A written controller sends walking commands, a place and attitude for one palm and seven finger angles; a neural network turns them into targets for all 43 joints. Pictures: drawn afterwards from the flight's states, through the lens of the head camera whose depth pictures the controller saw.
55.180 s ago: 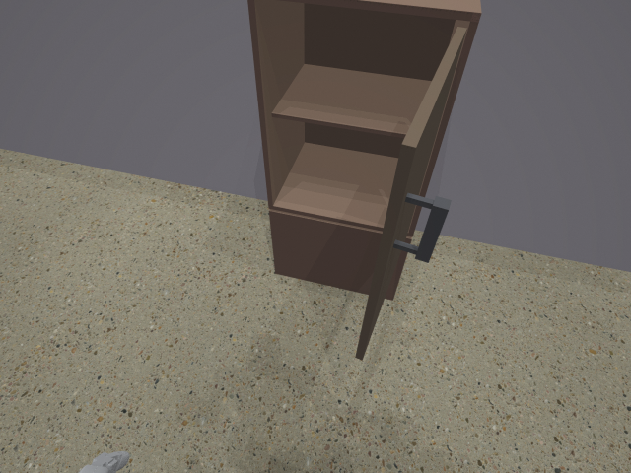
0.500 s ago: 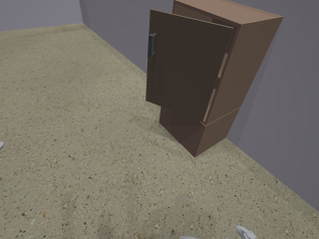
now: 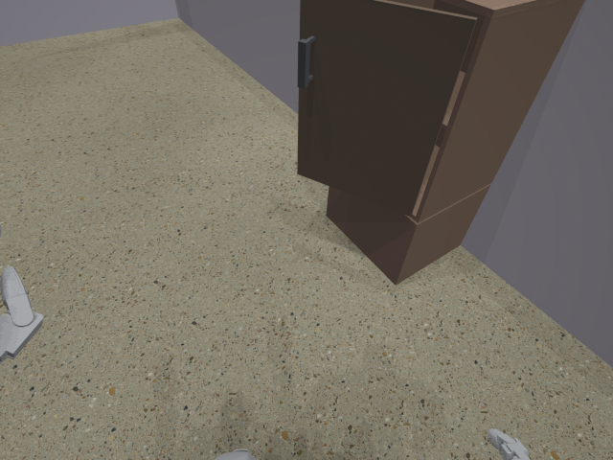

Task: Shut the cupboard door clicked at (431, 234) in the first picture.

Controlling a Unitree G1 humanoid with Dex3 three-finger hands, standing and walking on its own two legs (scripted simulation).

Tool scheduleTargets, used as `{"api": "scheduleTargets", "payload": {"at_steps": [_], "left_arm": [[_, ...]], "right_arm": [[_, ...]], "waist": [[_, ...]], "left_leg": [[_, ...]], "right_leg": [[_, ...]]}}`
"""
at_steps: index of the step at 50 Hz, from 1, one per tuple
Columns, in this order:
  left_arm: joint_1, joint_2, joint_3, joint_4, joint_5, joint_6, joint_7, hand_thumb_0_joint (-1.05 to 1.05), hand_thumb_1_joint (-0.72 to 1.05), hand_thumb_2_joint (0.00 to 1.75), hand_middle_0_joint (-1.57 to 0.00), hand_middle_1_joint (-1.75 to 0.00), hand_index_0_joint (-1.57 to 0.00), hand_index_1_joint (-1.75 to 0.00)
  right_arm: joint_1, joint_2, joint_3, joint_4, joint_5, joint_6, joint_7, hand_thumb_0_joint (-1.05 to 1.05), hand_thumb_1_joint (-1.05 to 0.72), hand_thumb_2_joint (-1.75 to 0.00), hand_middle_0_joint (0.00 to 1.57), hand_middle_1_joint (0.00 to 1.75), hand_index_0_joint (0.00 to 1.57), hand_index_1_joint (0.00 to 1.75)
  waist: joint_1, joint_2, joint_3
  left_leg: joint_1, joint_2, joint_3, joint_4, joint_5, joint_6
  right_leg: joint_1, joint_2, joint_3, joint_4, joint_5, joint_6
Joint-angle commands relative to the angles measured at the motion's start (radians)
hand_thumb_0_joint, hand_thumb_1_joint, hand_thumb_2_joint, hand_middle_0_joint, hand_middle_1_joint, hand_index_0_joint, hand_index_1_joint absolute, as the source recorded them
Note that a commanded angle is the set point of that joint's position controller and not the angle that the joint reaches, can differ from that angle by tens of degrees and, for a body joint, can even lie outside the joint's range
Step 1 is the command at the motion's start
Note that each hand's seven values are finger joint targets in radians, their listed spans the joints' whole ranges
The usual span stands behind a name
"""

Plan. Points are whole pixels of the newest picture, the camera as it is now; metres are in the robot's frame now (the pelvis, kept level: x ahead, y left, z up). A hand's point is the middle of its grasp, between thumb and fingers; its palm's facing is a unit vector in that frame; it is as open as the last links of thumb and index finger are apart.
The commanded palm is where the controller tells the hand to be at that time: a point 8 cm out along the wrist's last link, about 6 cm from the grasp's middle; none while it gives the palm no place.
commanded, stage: stop stepping back and stand still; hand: left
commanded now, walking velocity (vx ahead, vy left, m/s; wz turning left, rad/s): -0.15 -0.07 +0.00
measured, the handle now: (307, 61) +1.08 +0.07 +0.05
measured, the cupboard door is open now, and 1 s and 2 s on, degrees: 27 27 27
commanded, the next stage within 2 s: let the arm hang, fingers relaxed in 0.68 s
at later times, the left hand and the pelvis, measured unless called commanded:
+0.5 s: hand (77, 258) +0.28 +0.28 +0.16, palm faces +0.46 -0.75 -0.48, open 7.4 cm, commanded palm +0.22 +0.30 +0.19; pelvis +0.07 +0.00 +0.01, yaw -1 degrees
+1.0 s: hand (150, 440) +0.17 +0.24 -0.12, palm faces +0.04 -0.96 -0.27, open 7.4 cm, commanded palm none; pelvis +0.04 +0.04 -0.01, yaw +0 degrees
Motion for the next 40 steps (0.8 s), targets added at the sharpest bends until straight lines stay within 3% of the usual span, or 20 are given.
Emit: {"api": "scheduleTargets", "payload": {"at_steps": [1, 2, 3, 5, 8, 10, 11, 13, 15, 17, 19, 22, 24, 25, 27, 30, 34, 38, 39, 40], "left_arm": [[-0.145, 0.274, 0.14, -0.318, -0.003, -0.085, 0.02, 0.0, 0.9, 0.9, -0.2, -0.3, -0.2, -0.3], [-0.139, 0.278, 0.155, -0.371, -0.003, -0.096, 0.023, 0.0, 0.9, 0.9, -0.2, -0.3, -0.2, -0.3], [-0.139, 0.296, 0.171, -0.365, -0.005, -0.109, 0.022, 0.0, 0.9, 0.9, -0.2, -0.3, -0.2, -0.3], [-0.12, 0.325, 0.221, -0.344, -0.01, -0.108, 0.013, 0.0, 0.9, 0.9, -0.2, -0.3, -0.2, -0.3], [0.029, 0.309, 0.266, -0.335, -0.022, -0.109, 0.004, 0.0, 0.9, 0.9, -0.2, -0.3, -0.2, -0.3], [0.126, 0.279, 0.265, -0.284, -0.031, -0.091, -0.006, 0.0, 0.9, 0.9, -0.2, -0.3, -0.2, -0.3], [0.19, 0.284, 0.281, -0.225, -0.033, -0.079, -0.009, 0.0, 0.9, 0.9, -0.2, -0.3, -0.2, -0.3], [0.162, 0.252, 0.242, -0.173, -0.04, -0.055, -0.012, 0.0, 0.9, 0.9, -0.2, -0.3, -0.2, -0.3], [0.136, 0.221, 0.2, -0.124, -0.037, -0.039, -0.006, 0.0, 0.9, 0.9, -0.2, -0.3, -0.2, -0.3], [0.099, 0.225, 0.189, -0.07, -0.026, -0.035, 0.006, 0.0, 0.9, 0.9, -0.2, -0.3, -0.2, -0.3], [0.01, 0.217, 0.148, -0.058, -0.013, -0.038, 0.003, 0.0, 0.9, 0.9, -0.2, -0.3, -0.2, -0.3], [-0.11, 0.212, 0.091, -0.12, -0.006, -0.038, -0.005, 0.0, 0.9, 0.9, -0.2, -0.3, -0.2, -0.3], [-0.119, 0.223, 0.083, -0.187, 0.0, -0.03, -0.004, 0.0, 0.9, 0.9, -0.2, -0.3, -0.2, -0.3], [-0.129, 0.231, 0.087, -0.241, 0.0, -0.029, -0.003, 0.0, 0.9, 0.9, -0.2, -0.3, -0.2, -0.3], [-0.078, 0.24, 0.111, -0.315, 0.0, -0.035, -0.005, 0.0, 0.9, 0.9, -0.2, -0.3, -0.2, -0.3], [0.064, 0.255, 0.167, -0.319, -0.012, -0.052, -0.011, 0.0, 0.9, 0.9, -0.2, -0.3, -0.2, -0.3], [0.176, 0.272, 0.234, -0.2, -0.029, -0.055, -0.004, 0.0, 0.9, 0.9, -0.2, -0.3, -0.2, -0.3], [0.153, 0.258, 0.22, -0.131, -0.032, -0.05, -0.001, 0.0, 0.9, 0.9, -0.2, -0.3, -0.2, -0.3], [0.023, -0.025, -0.306, 0.527, 0.061, 0.119, -0.131, 0.0, 0.9, 0.9, -0.2, -0.3, -0.2, -0.3], [-0.007, -0.027, -0.311, 0.569, 0.053, 0.185, -0.158, 0.0, 0.9, 0.9, -0.2, -0.3, -0.2, -0.3]], "right_arm": [[-0.127, -0.074, -0.042, -0.184, -0.004, -0.091, -0.027, 0.0, -0.9, -0.9, 0.2, 0.3, 0.2, 0.3], [-0.123, -0.091, -0.046, -0.196, -0.008, -0.095, -0.021, 0.0, -0.9, -0.9, 0.2, 0.3, 0.2, 0.3], [-0.124, -0.083, -0.04, -0.198, -0.014, -0.102, -0.011, 0.0, -0.9, -0.9, 0.2, 0.3, 0.2, 0.3], [-0.128, -0.061, -0.029, -0.173, -0.022, -0.113, 0.003, 0.0, -0.9, -0.9, 0.2, 0.3, 0.2, 0.3], [-0.131, -0.045, -0.014, -0.174, -0.009, -0.117, 0.032, 0.0, -0.9, -0.9, 0.2, 0.3, 0.2, 0.3], [-0.133, -0.046, -0.005, -0.197, 0.003, -0.106, 0.045, 0.0, -0.9, -0.9, 0.2, 0.3, 0.2, 0.3], [-0.121, -0.042, -0.007, -0.202, 0.005, -0.096, 0.049, 0.0, -0.9, -0.9, 0.2, 0.3, 0.2, 0.3], [-0.117, -0.031, -0.007, -0.202, 0.005, -0.074, 0.051, 0.0, -0.9, -0.9, 0.2, 0.3, 0.2, 0.3], [-0.124, -0.037, -0.01, -0.185, 0.011, -0.061, 0.045, 0.0, -0.9, -0.9, 0.2, 0.3, 0.2, 0.3], [-0.109, -0.037, 0.005, -0.167, 0.007, -0.058, 0.033, 0.0, -0.9, -0.9, 0.2, 0.3, 0.2, 0.3], [-0.112, -0.04, 0.004, -0.161, 0.009, -0.057, 0.016, 0.0, -0.9, -0.9, 0.2, 0.3, 0.2, 0.3], [-0.112, -0.072, -0.013, -0.167, 0.017, -0.071, -0.006, 0.0, -0.9, -0.9, 0.2, 0.3, 0.2, 0.3], [-0.118, -0.066, -0.005, -0.189, 0.017, -0.067, -0.006, 0.0, -0.9, -0.9, 0.2, 0.3, 0.2, 0.3], [-0.126, -0.064, -0.002, -0.197, 0.016, -0.064, -0.005, 0.0, -0.9, -0.9, 0.2, 0.3, 0.2, 0.3], [-0.136, -0.059, -0.003, -0.213, 0.017, -0.067, 0.002, 0.0, -0.9, -0.9, 0.2, 0.3, 0.2, 0.3], [-0.127, -0.061, -0.005, -0.229, 0.017, -0.063, 0.013, 0.0, -0.9, -0.9, 0.2, 0.3, 0.2, 0.3], [-0.102, -0.049, -0.006, -0.234, 0.017, -0.031, 0.014, 0.0, -0.9, -0.9, 0.2, 0.3, 0.2, 0.3], [-0.108, -0.045, 0.001, -0.241, 0.02, -0.012, 0.01, 0.0, -0.9, -0.9, 0.2, 0.3, 0.2, 0.3], [-0.221, -0.077, 0.011, -0.098, -0.004, -0.071, 0.091, 0.0, -0.9, -0.9, 0.2, 0.3, 0.2, 0.3], [-0.138, -0.061, 0.007, -0.076, -0.019, -0.058, 0.101, 0.0, -0.9, -0.9, 0.2, 0.3, 0.2, 0.3]], "waist": [[-0.033, 0.121, -0.104], [-0.023, 0.313, -0.164], [-0.021, 0.337, -0.169], [-0.024, 0.291, -0.12], [-0.009, 0.317, -0.129], [-0.01, 0.26, -0.112], [-0.013, 0.151, -0.115], [-0.031, -0.098, -0.04], [-0.039, -0.173, 0.005], [-0.039, -0.128, -0.052], [-0.034, -0.1, -0.096], [-0.029, -0.01, -0.155], [-0.031, 0.035, -0.18], [-0.027, 0.067, -0.178], [-0.011, 0.12, -0.15], [-0.011, 0.191, -0.111], [-0.022, 0.129, -0.182], [-0.019, -0.042, -0.193], [-0.026, 0.017, -0.13], [-0.037, 0.031, -0.15]], "left_leg": [[0.506, -0.006, -0.035, -0.264, 0.279, 0.045], [0.573, 0.16, -0.27, -0.311, 0.453, 0.118], [0.499, 0.252, -0.412, -0.401, 0.449, 0.162], [0.356, 0.264, -0.404, -0.467, 0.316, 0.16], [0.256, 0.202, -0.221, -0.446, 0.091, 0.107], [0.107, 0.128, -0.114, -0.401, -0.109, 0.052], [0.072, 0.074, -0.065, -0.328, -0.159, 0.023], [0.067, -0.006, -0.043, -0.104, -0.137, -0.019], [0.037, -0.006, -0.083, -0.001, -0.114, -0.02], [0.041, -0.004, -0.081, -0.113, -0.063, -0.011], [0.152, -0.026, -0.052, -0.23, 0.098, 0.009], [0.398, 0.037, -0.073, -0.266, 0.599, 0.056], [0.487, 0.052, -0.074, -0.209, 0.823, 0.074], [0.47, 0.064, -0.092, -0.212, 0.865, 0.075], [0.411, 0.081, -0.11, -0.226, 0.824, 0.053], [0.302, 0.069, -0.104, -0.257, 0.666, 0.027], [0.214, 0.033, -0.05, -0.175, 0.529, -0.003], [0.081, -0.022, -0.042, -0.118, 0.099, -0.003], [0.003, 0.012, -0.1, 0.027, 0.092, -0.008], [0.074, 0.003, -0.11, 0.024, -0.012, -0.017]], "right_leg": [[-0.243, -0.092, 0.013, 0.2, 0.496, -0.042], [-0.324, 0.009, -0.003, 0.349, 0.18, -0.001], [-0.322, 0.059, 0.068, 0.452, -0.114, 0.002], [-0.292, 0.032, 0.103, 0.432, -0.093, 0.005], [-0.171, 0.022, 0.062, 0.148, -0.032, 0.006], [-0.028, 0.027, 0.036, -0.037, 0.118, -0.005], [-0.009, -0.008, 0.096, -0.108, 0.156, -0.026], [-0.182, -0.182, 0.388, -0.264, 0.101, -0.106], [-0.175, -0.222, 0.386, -0.239, 0.368, -0.136], [-0.023, -0.188, 0.27, -0.107, 0.74, -0.119], [0.016, -0.13, 0.179, -0.023, 0.911, -0.053], [-0.076, -0.046, 0.095, 0.089, 0.97, 0.056], [-0.141, -0.009, 0.056, 0.127, 0.974, 0.071], [-0.138, 0.002, 0.048, 0.117, 0.837, 0.06], [-0.11, 0.007, 0.056, 0.019, 0.622, 0.026], [-0.052, 0.007, 0.053, -0.051, 0.596, 0.002], [0.052, -0.062, 0.124, -0.043, 0.95, -0.015], [0.138, -0.149, 0.194, -0.031, 1.217, -0.01], [0.023, -0.242, 0.164, 0.082, 1.224, -0.074], [-0.074, -0.224, 0.198, 0.055, 1.134, -0.099]]}}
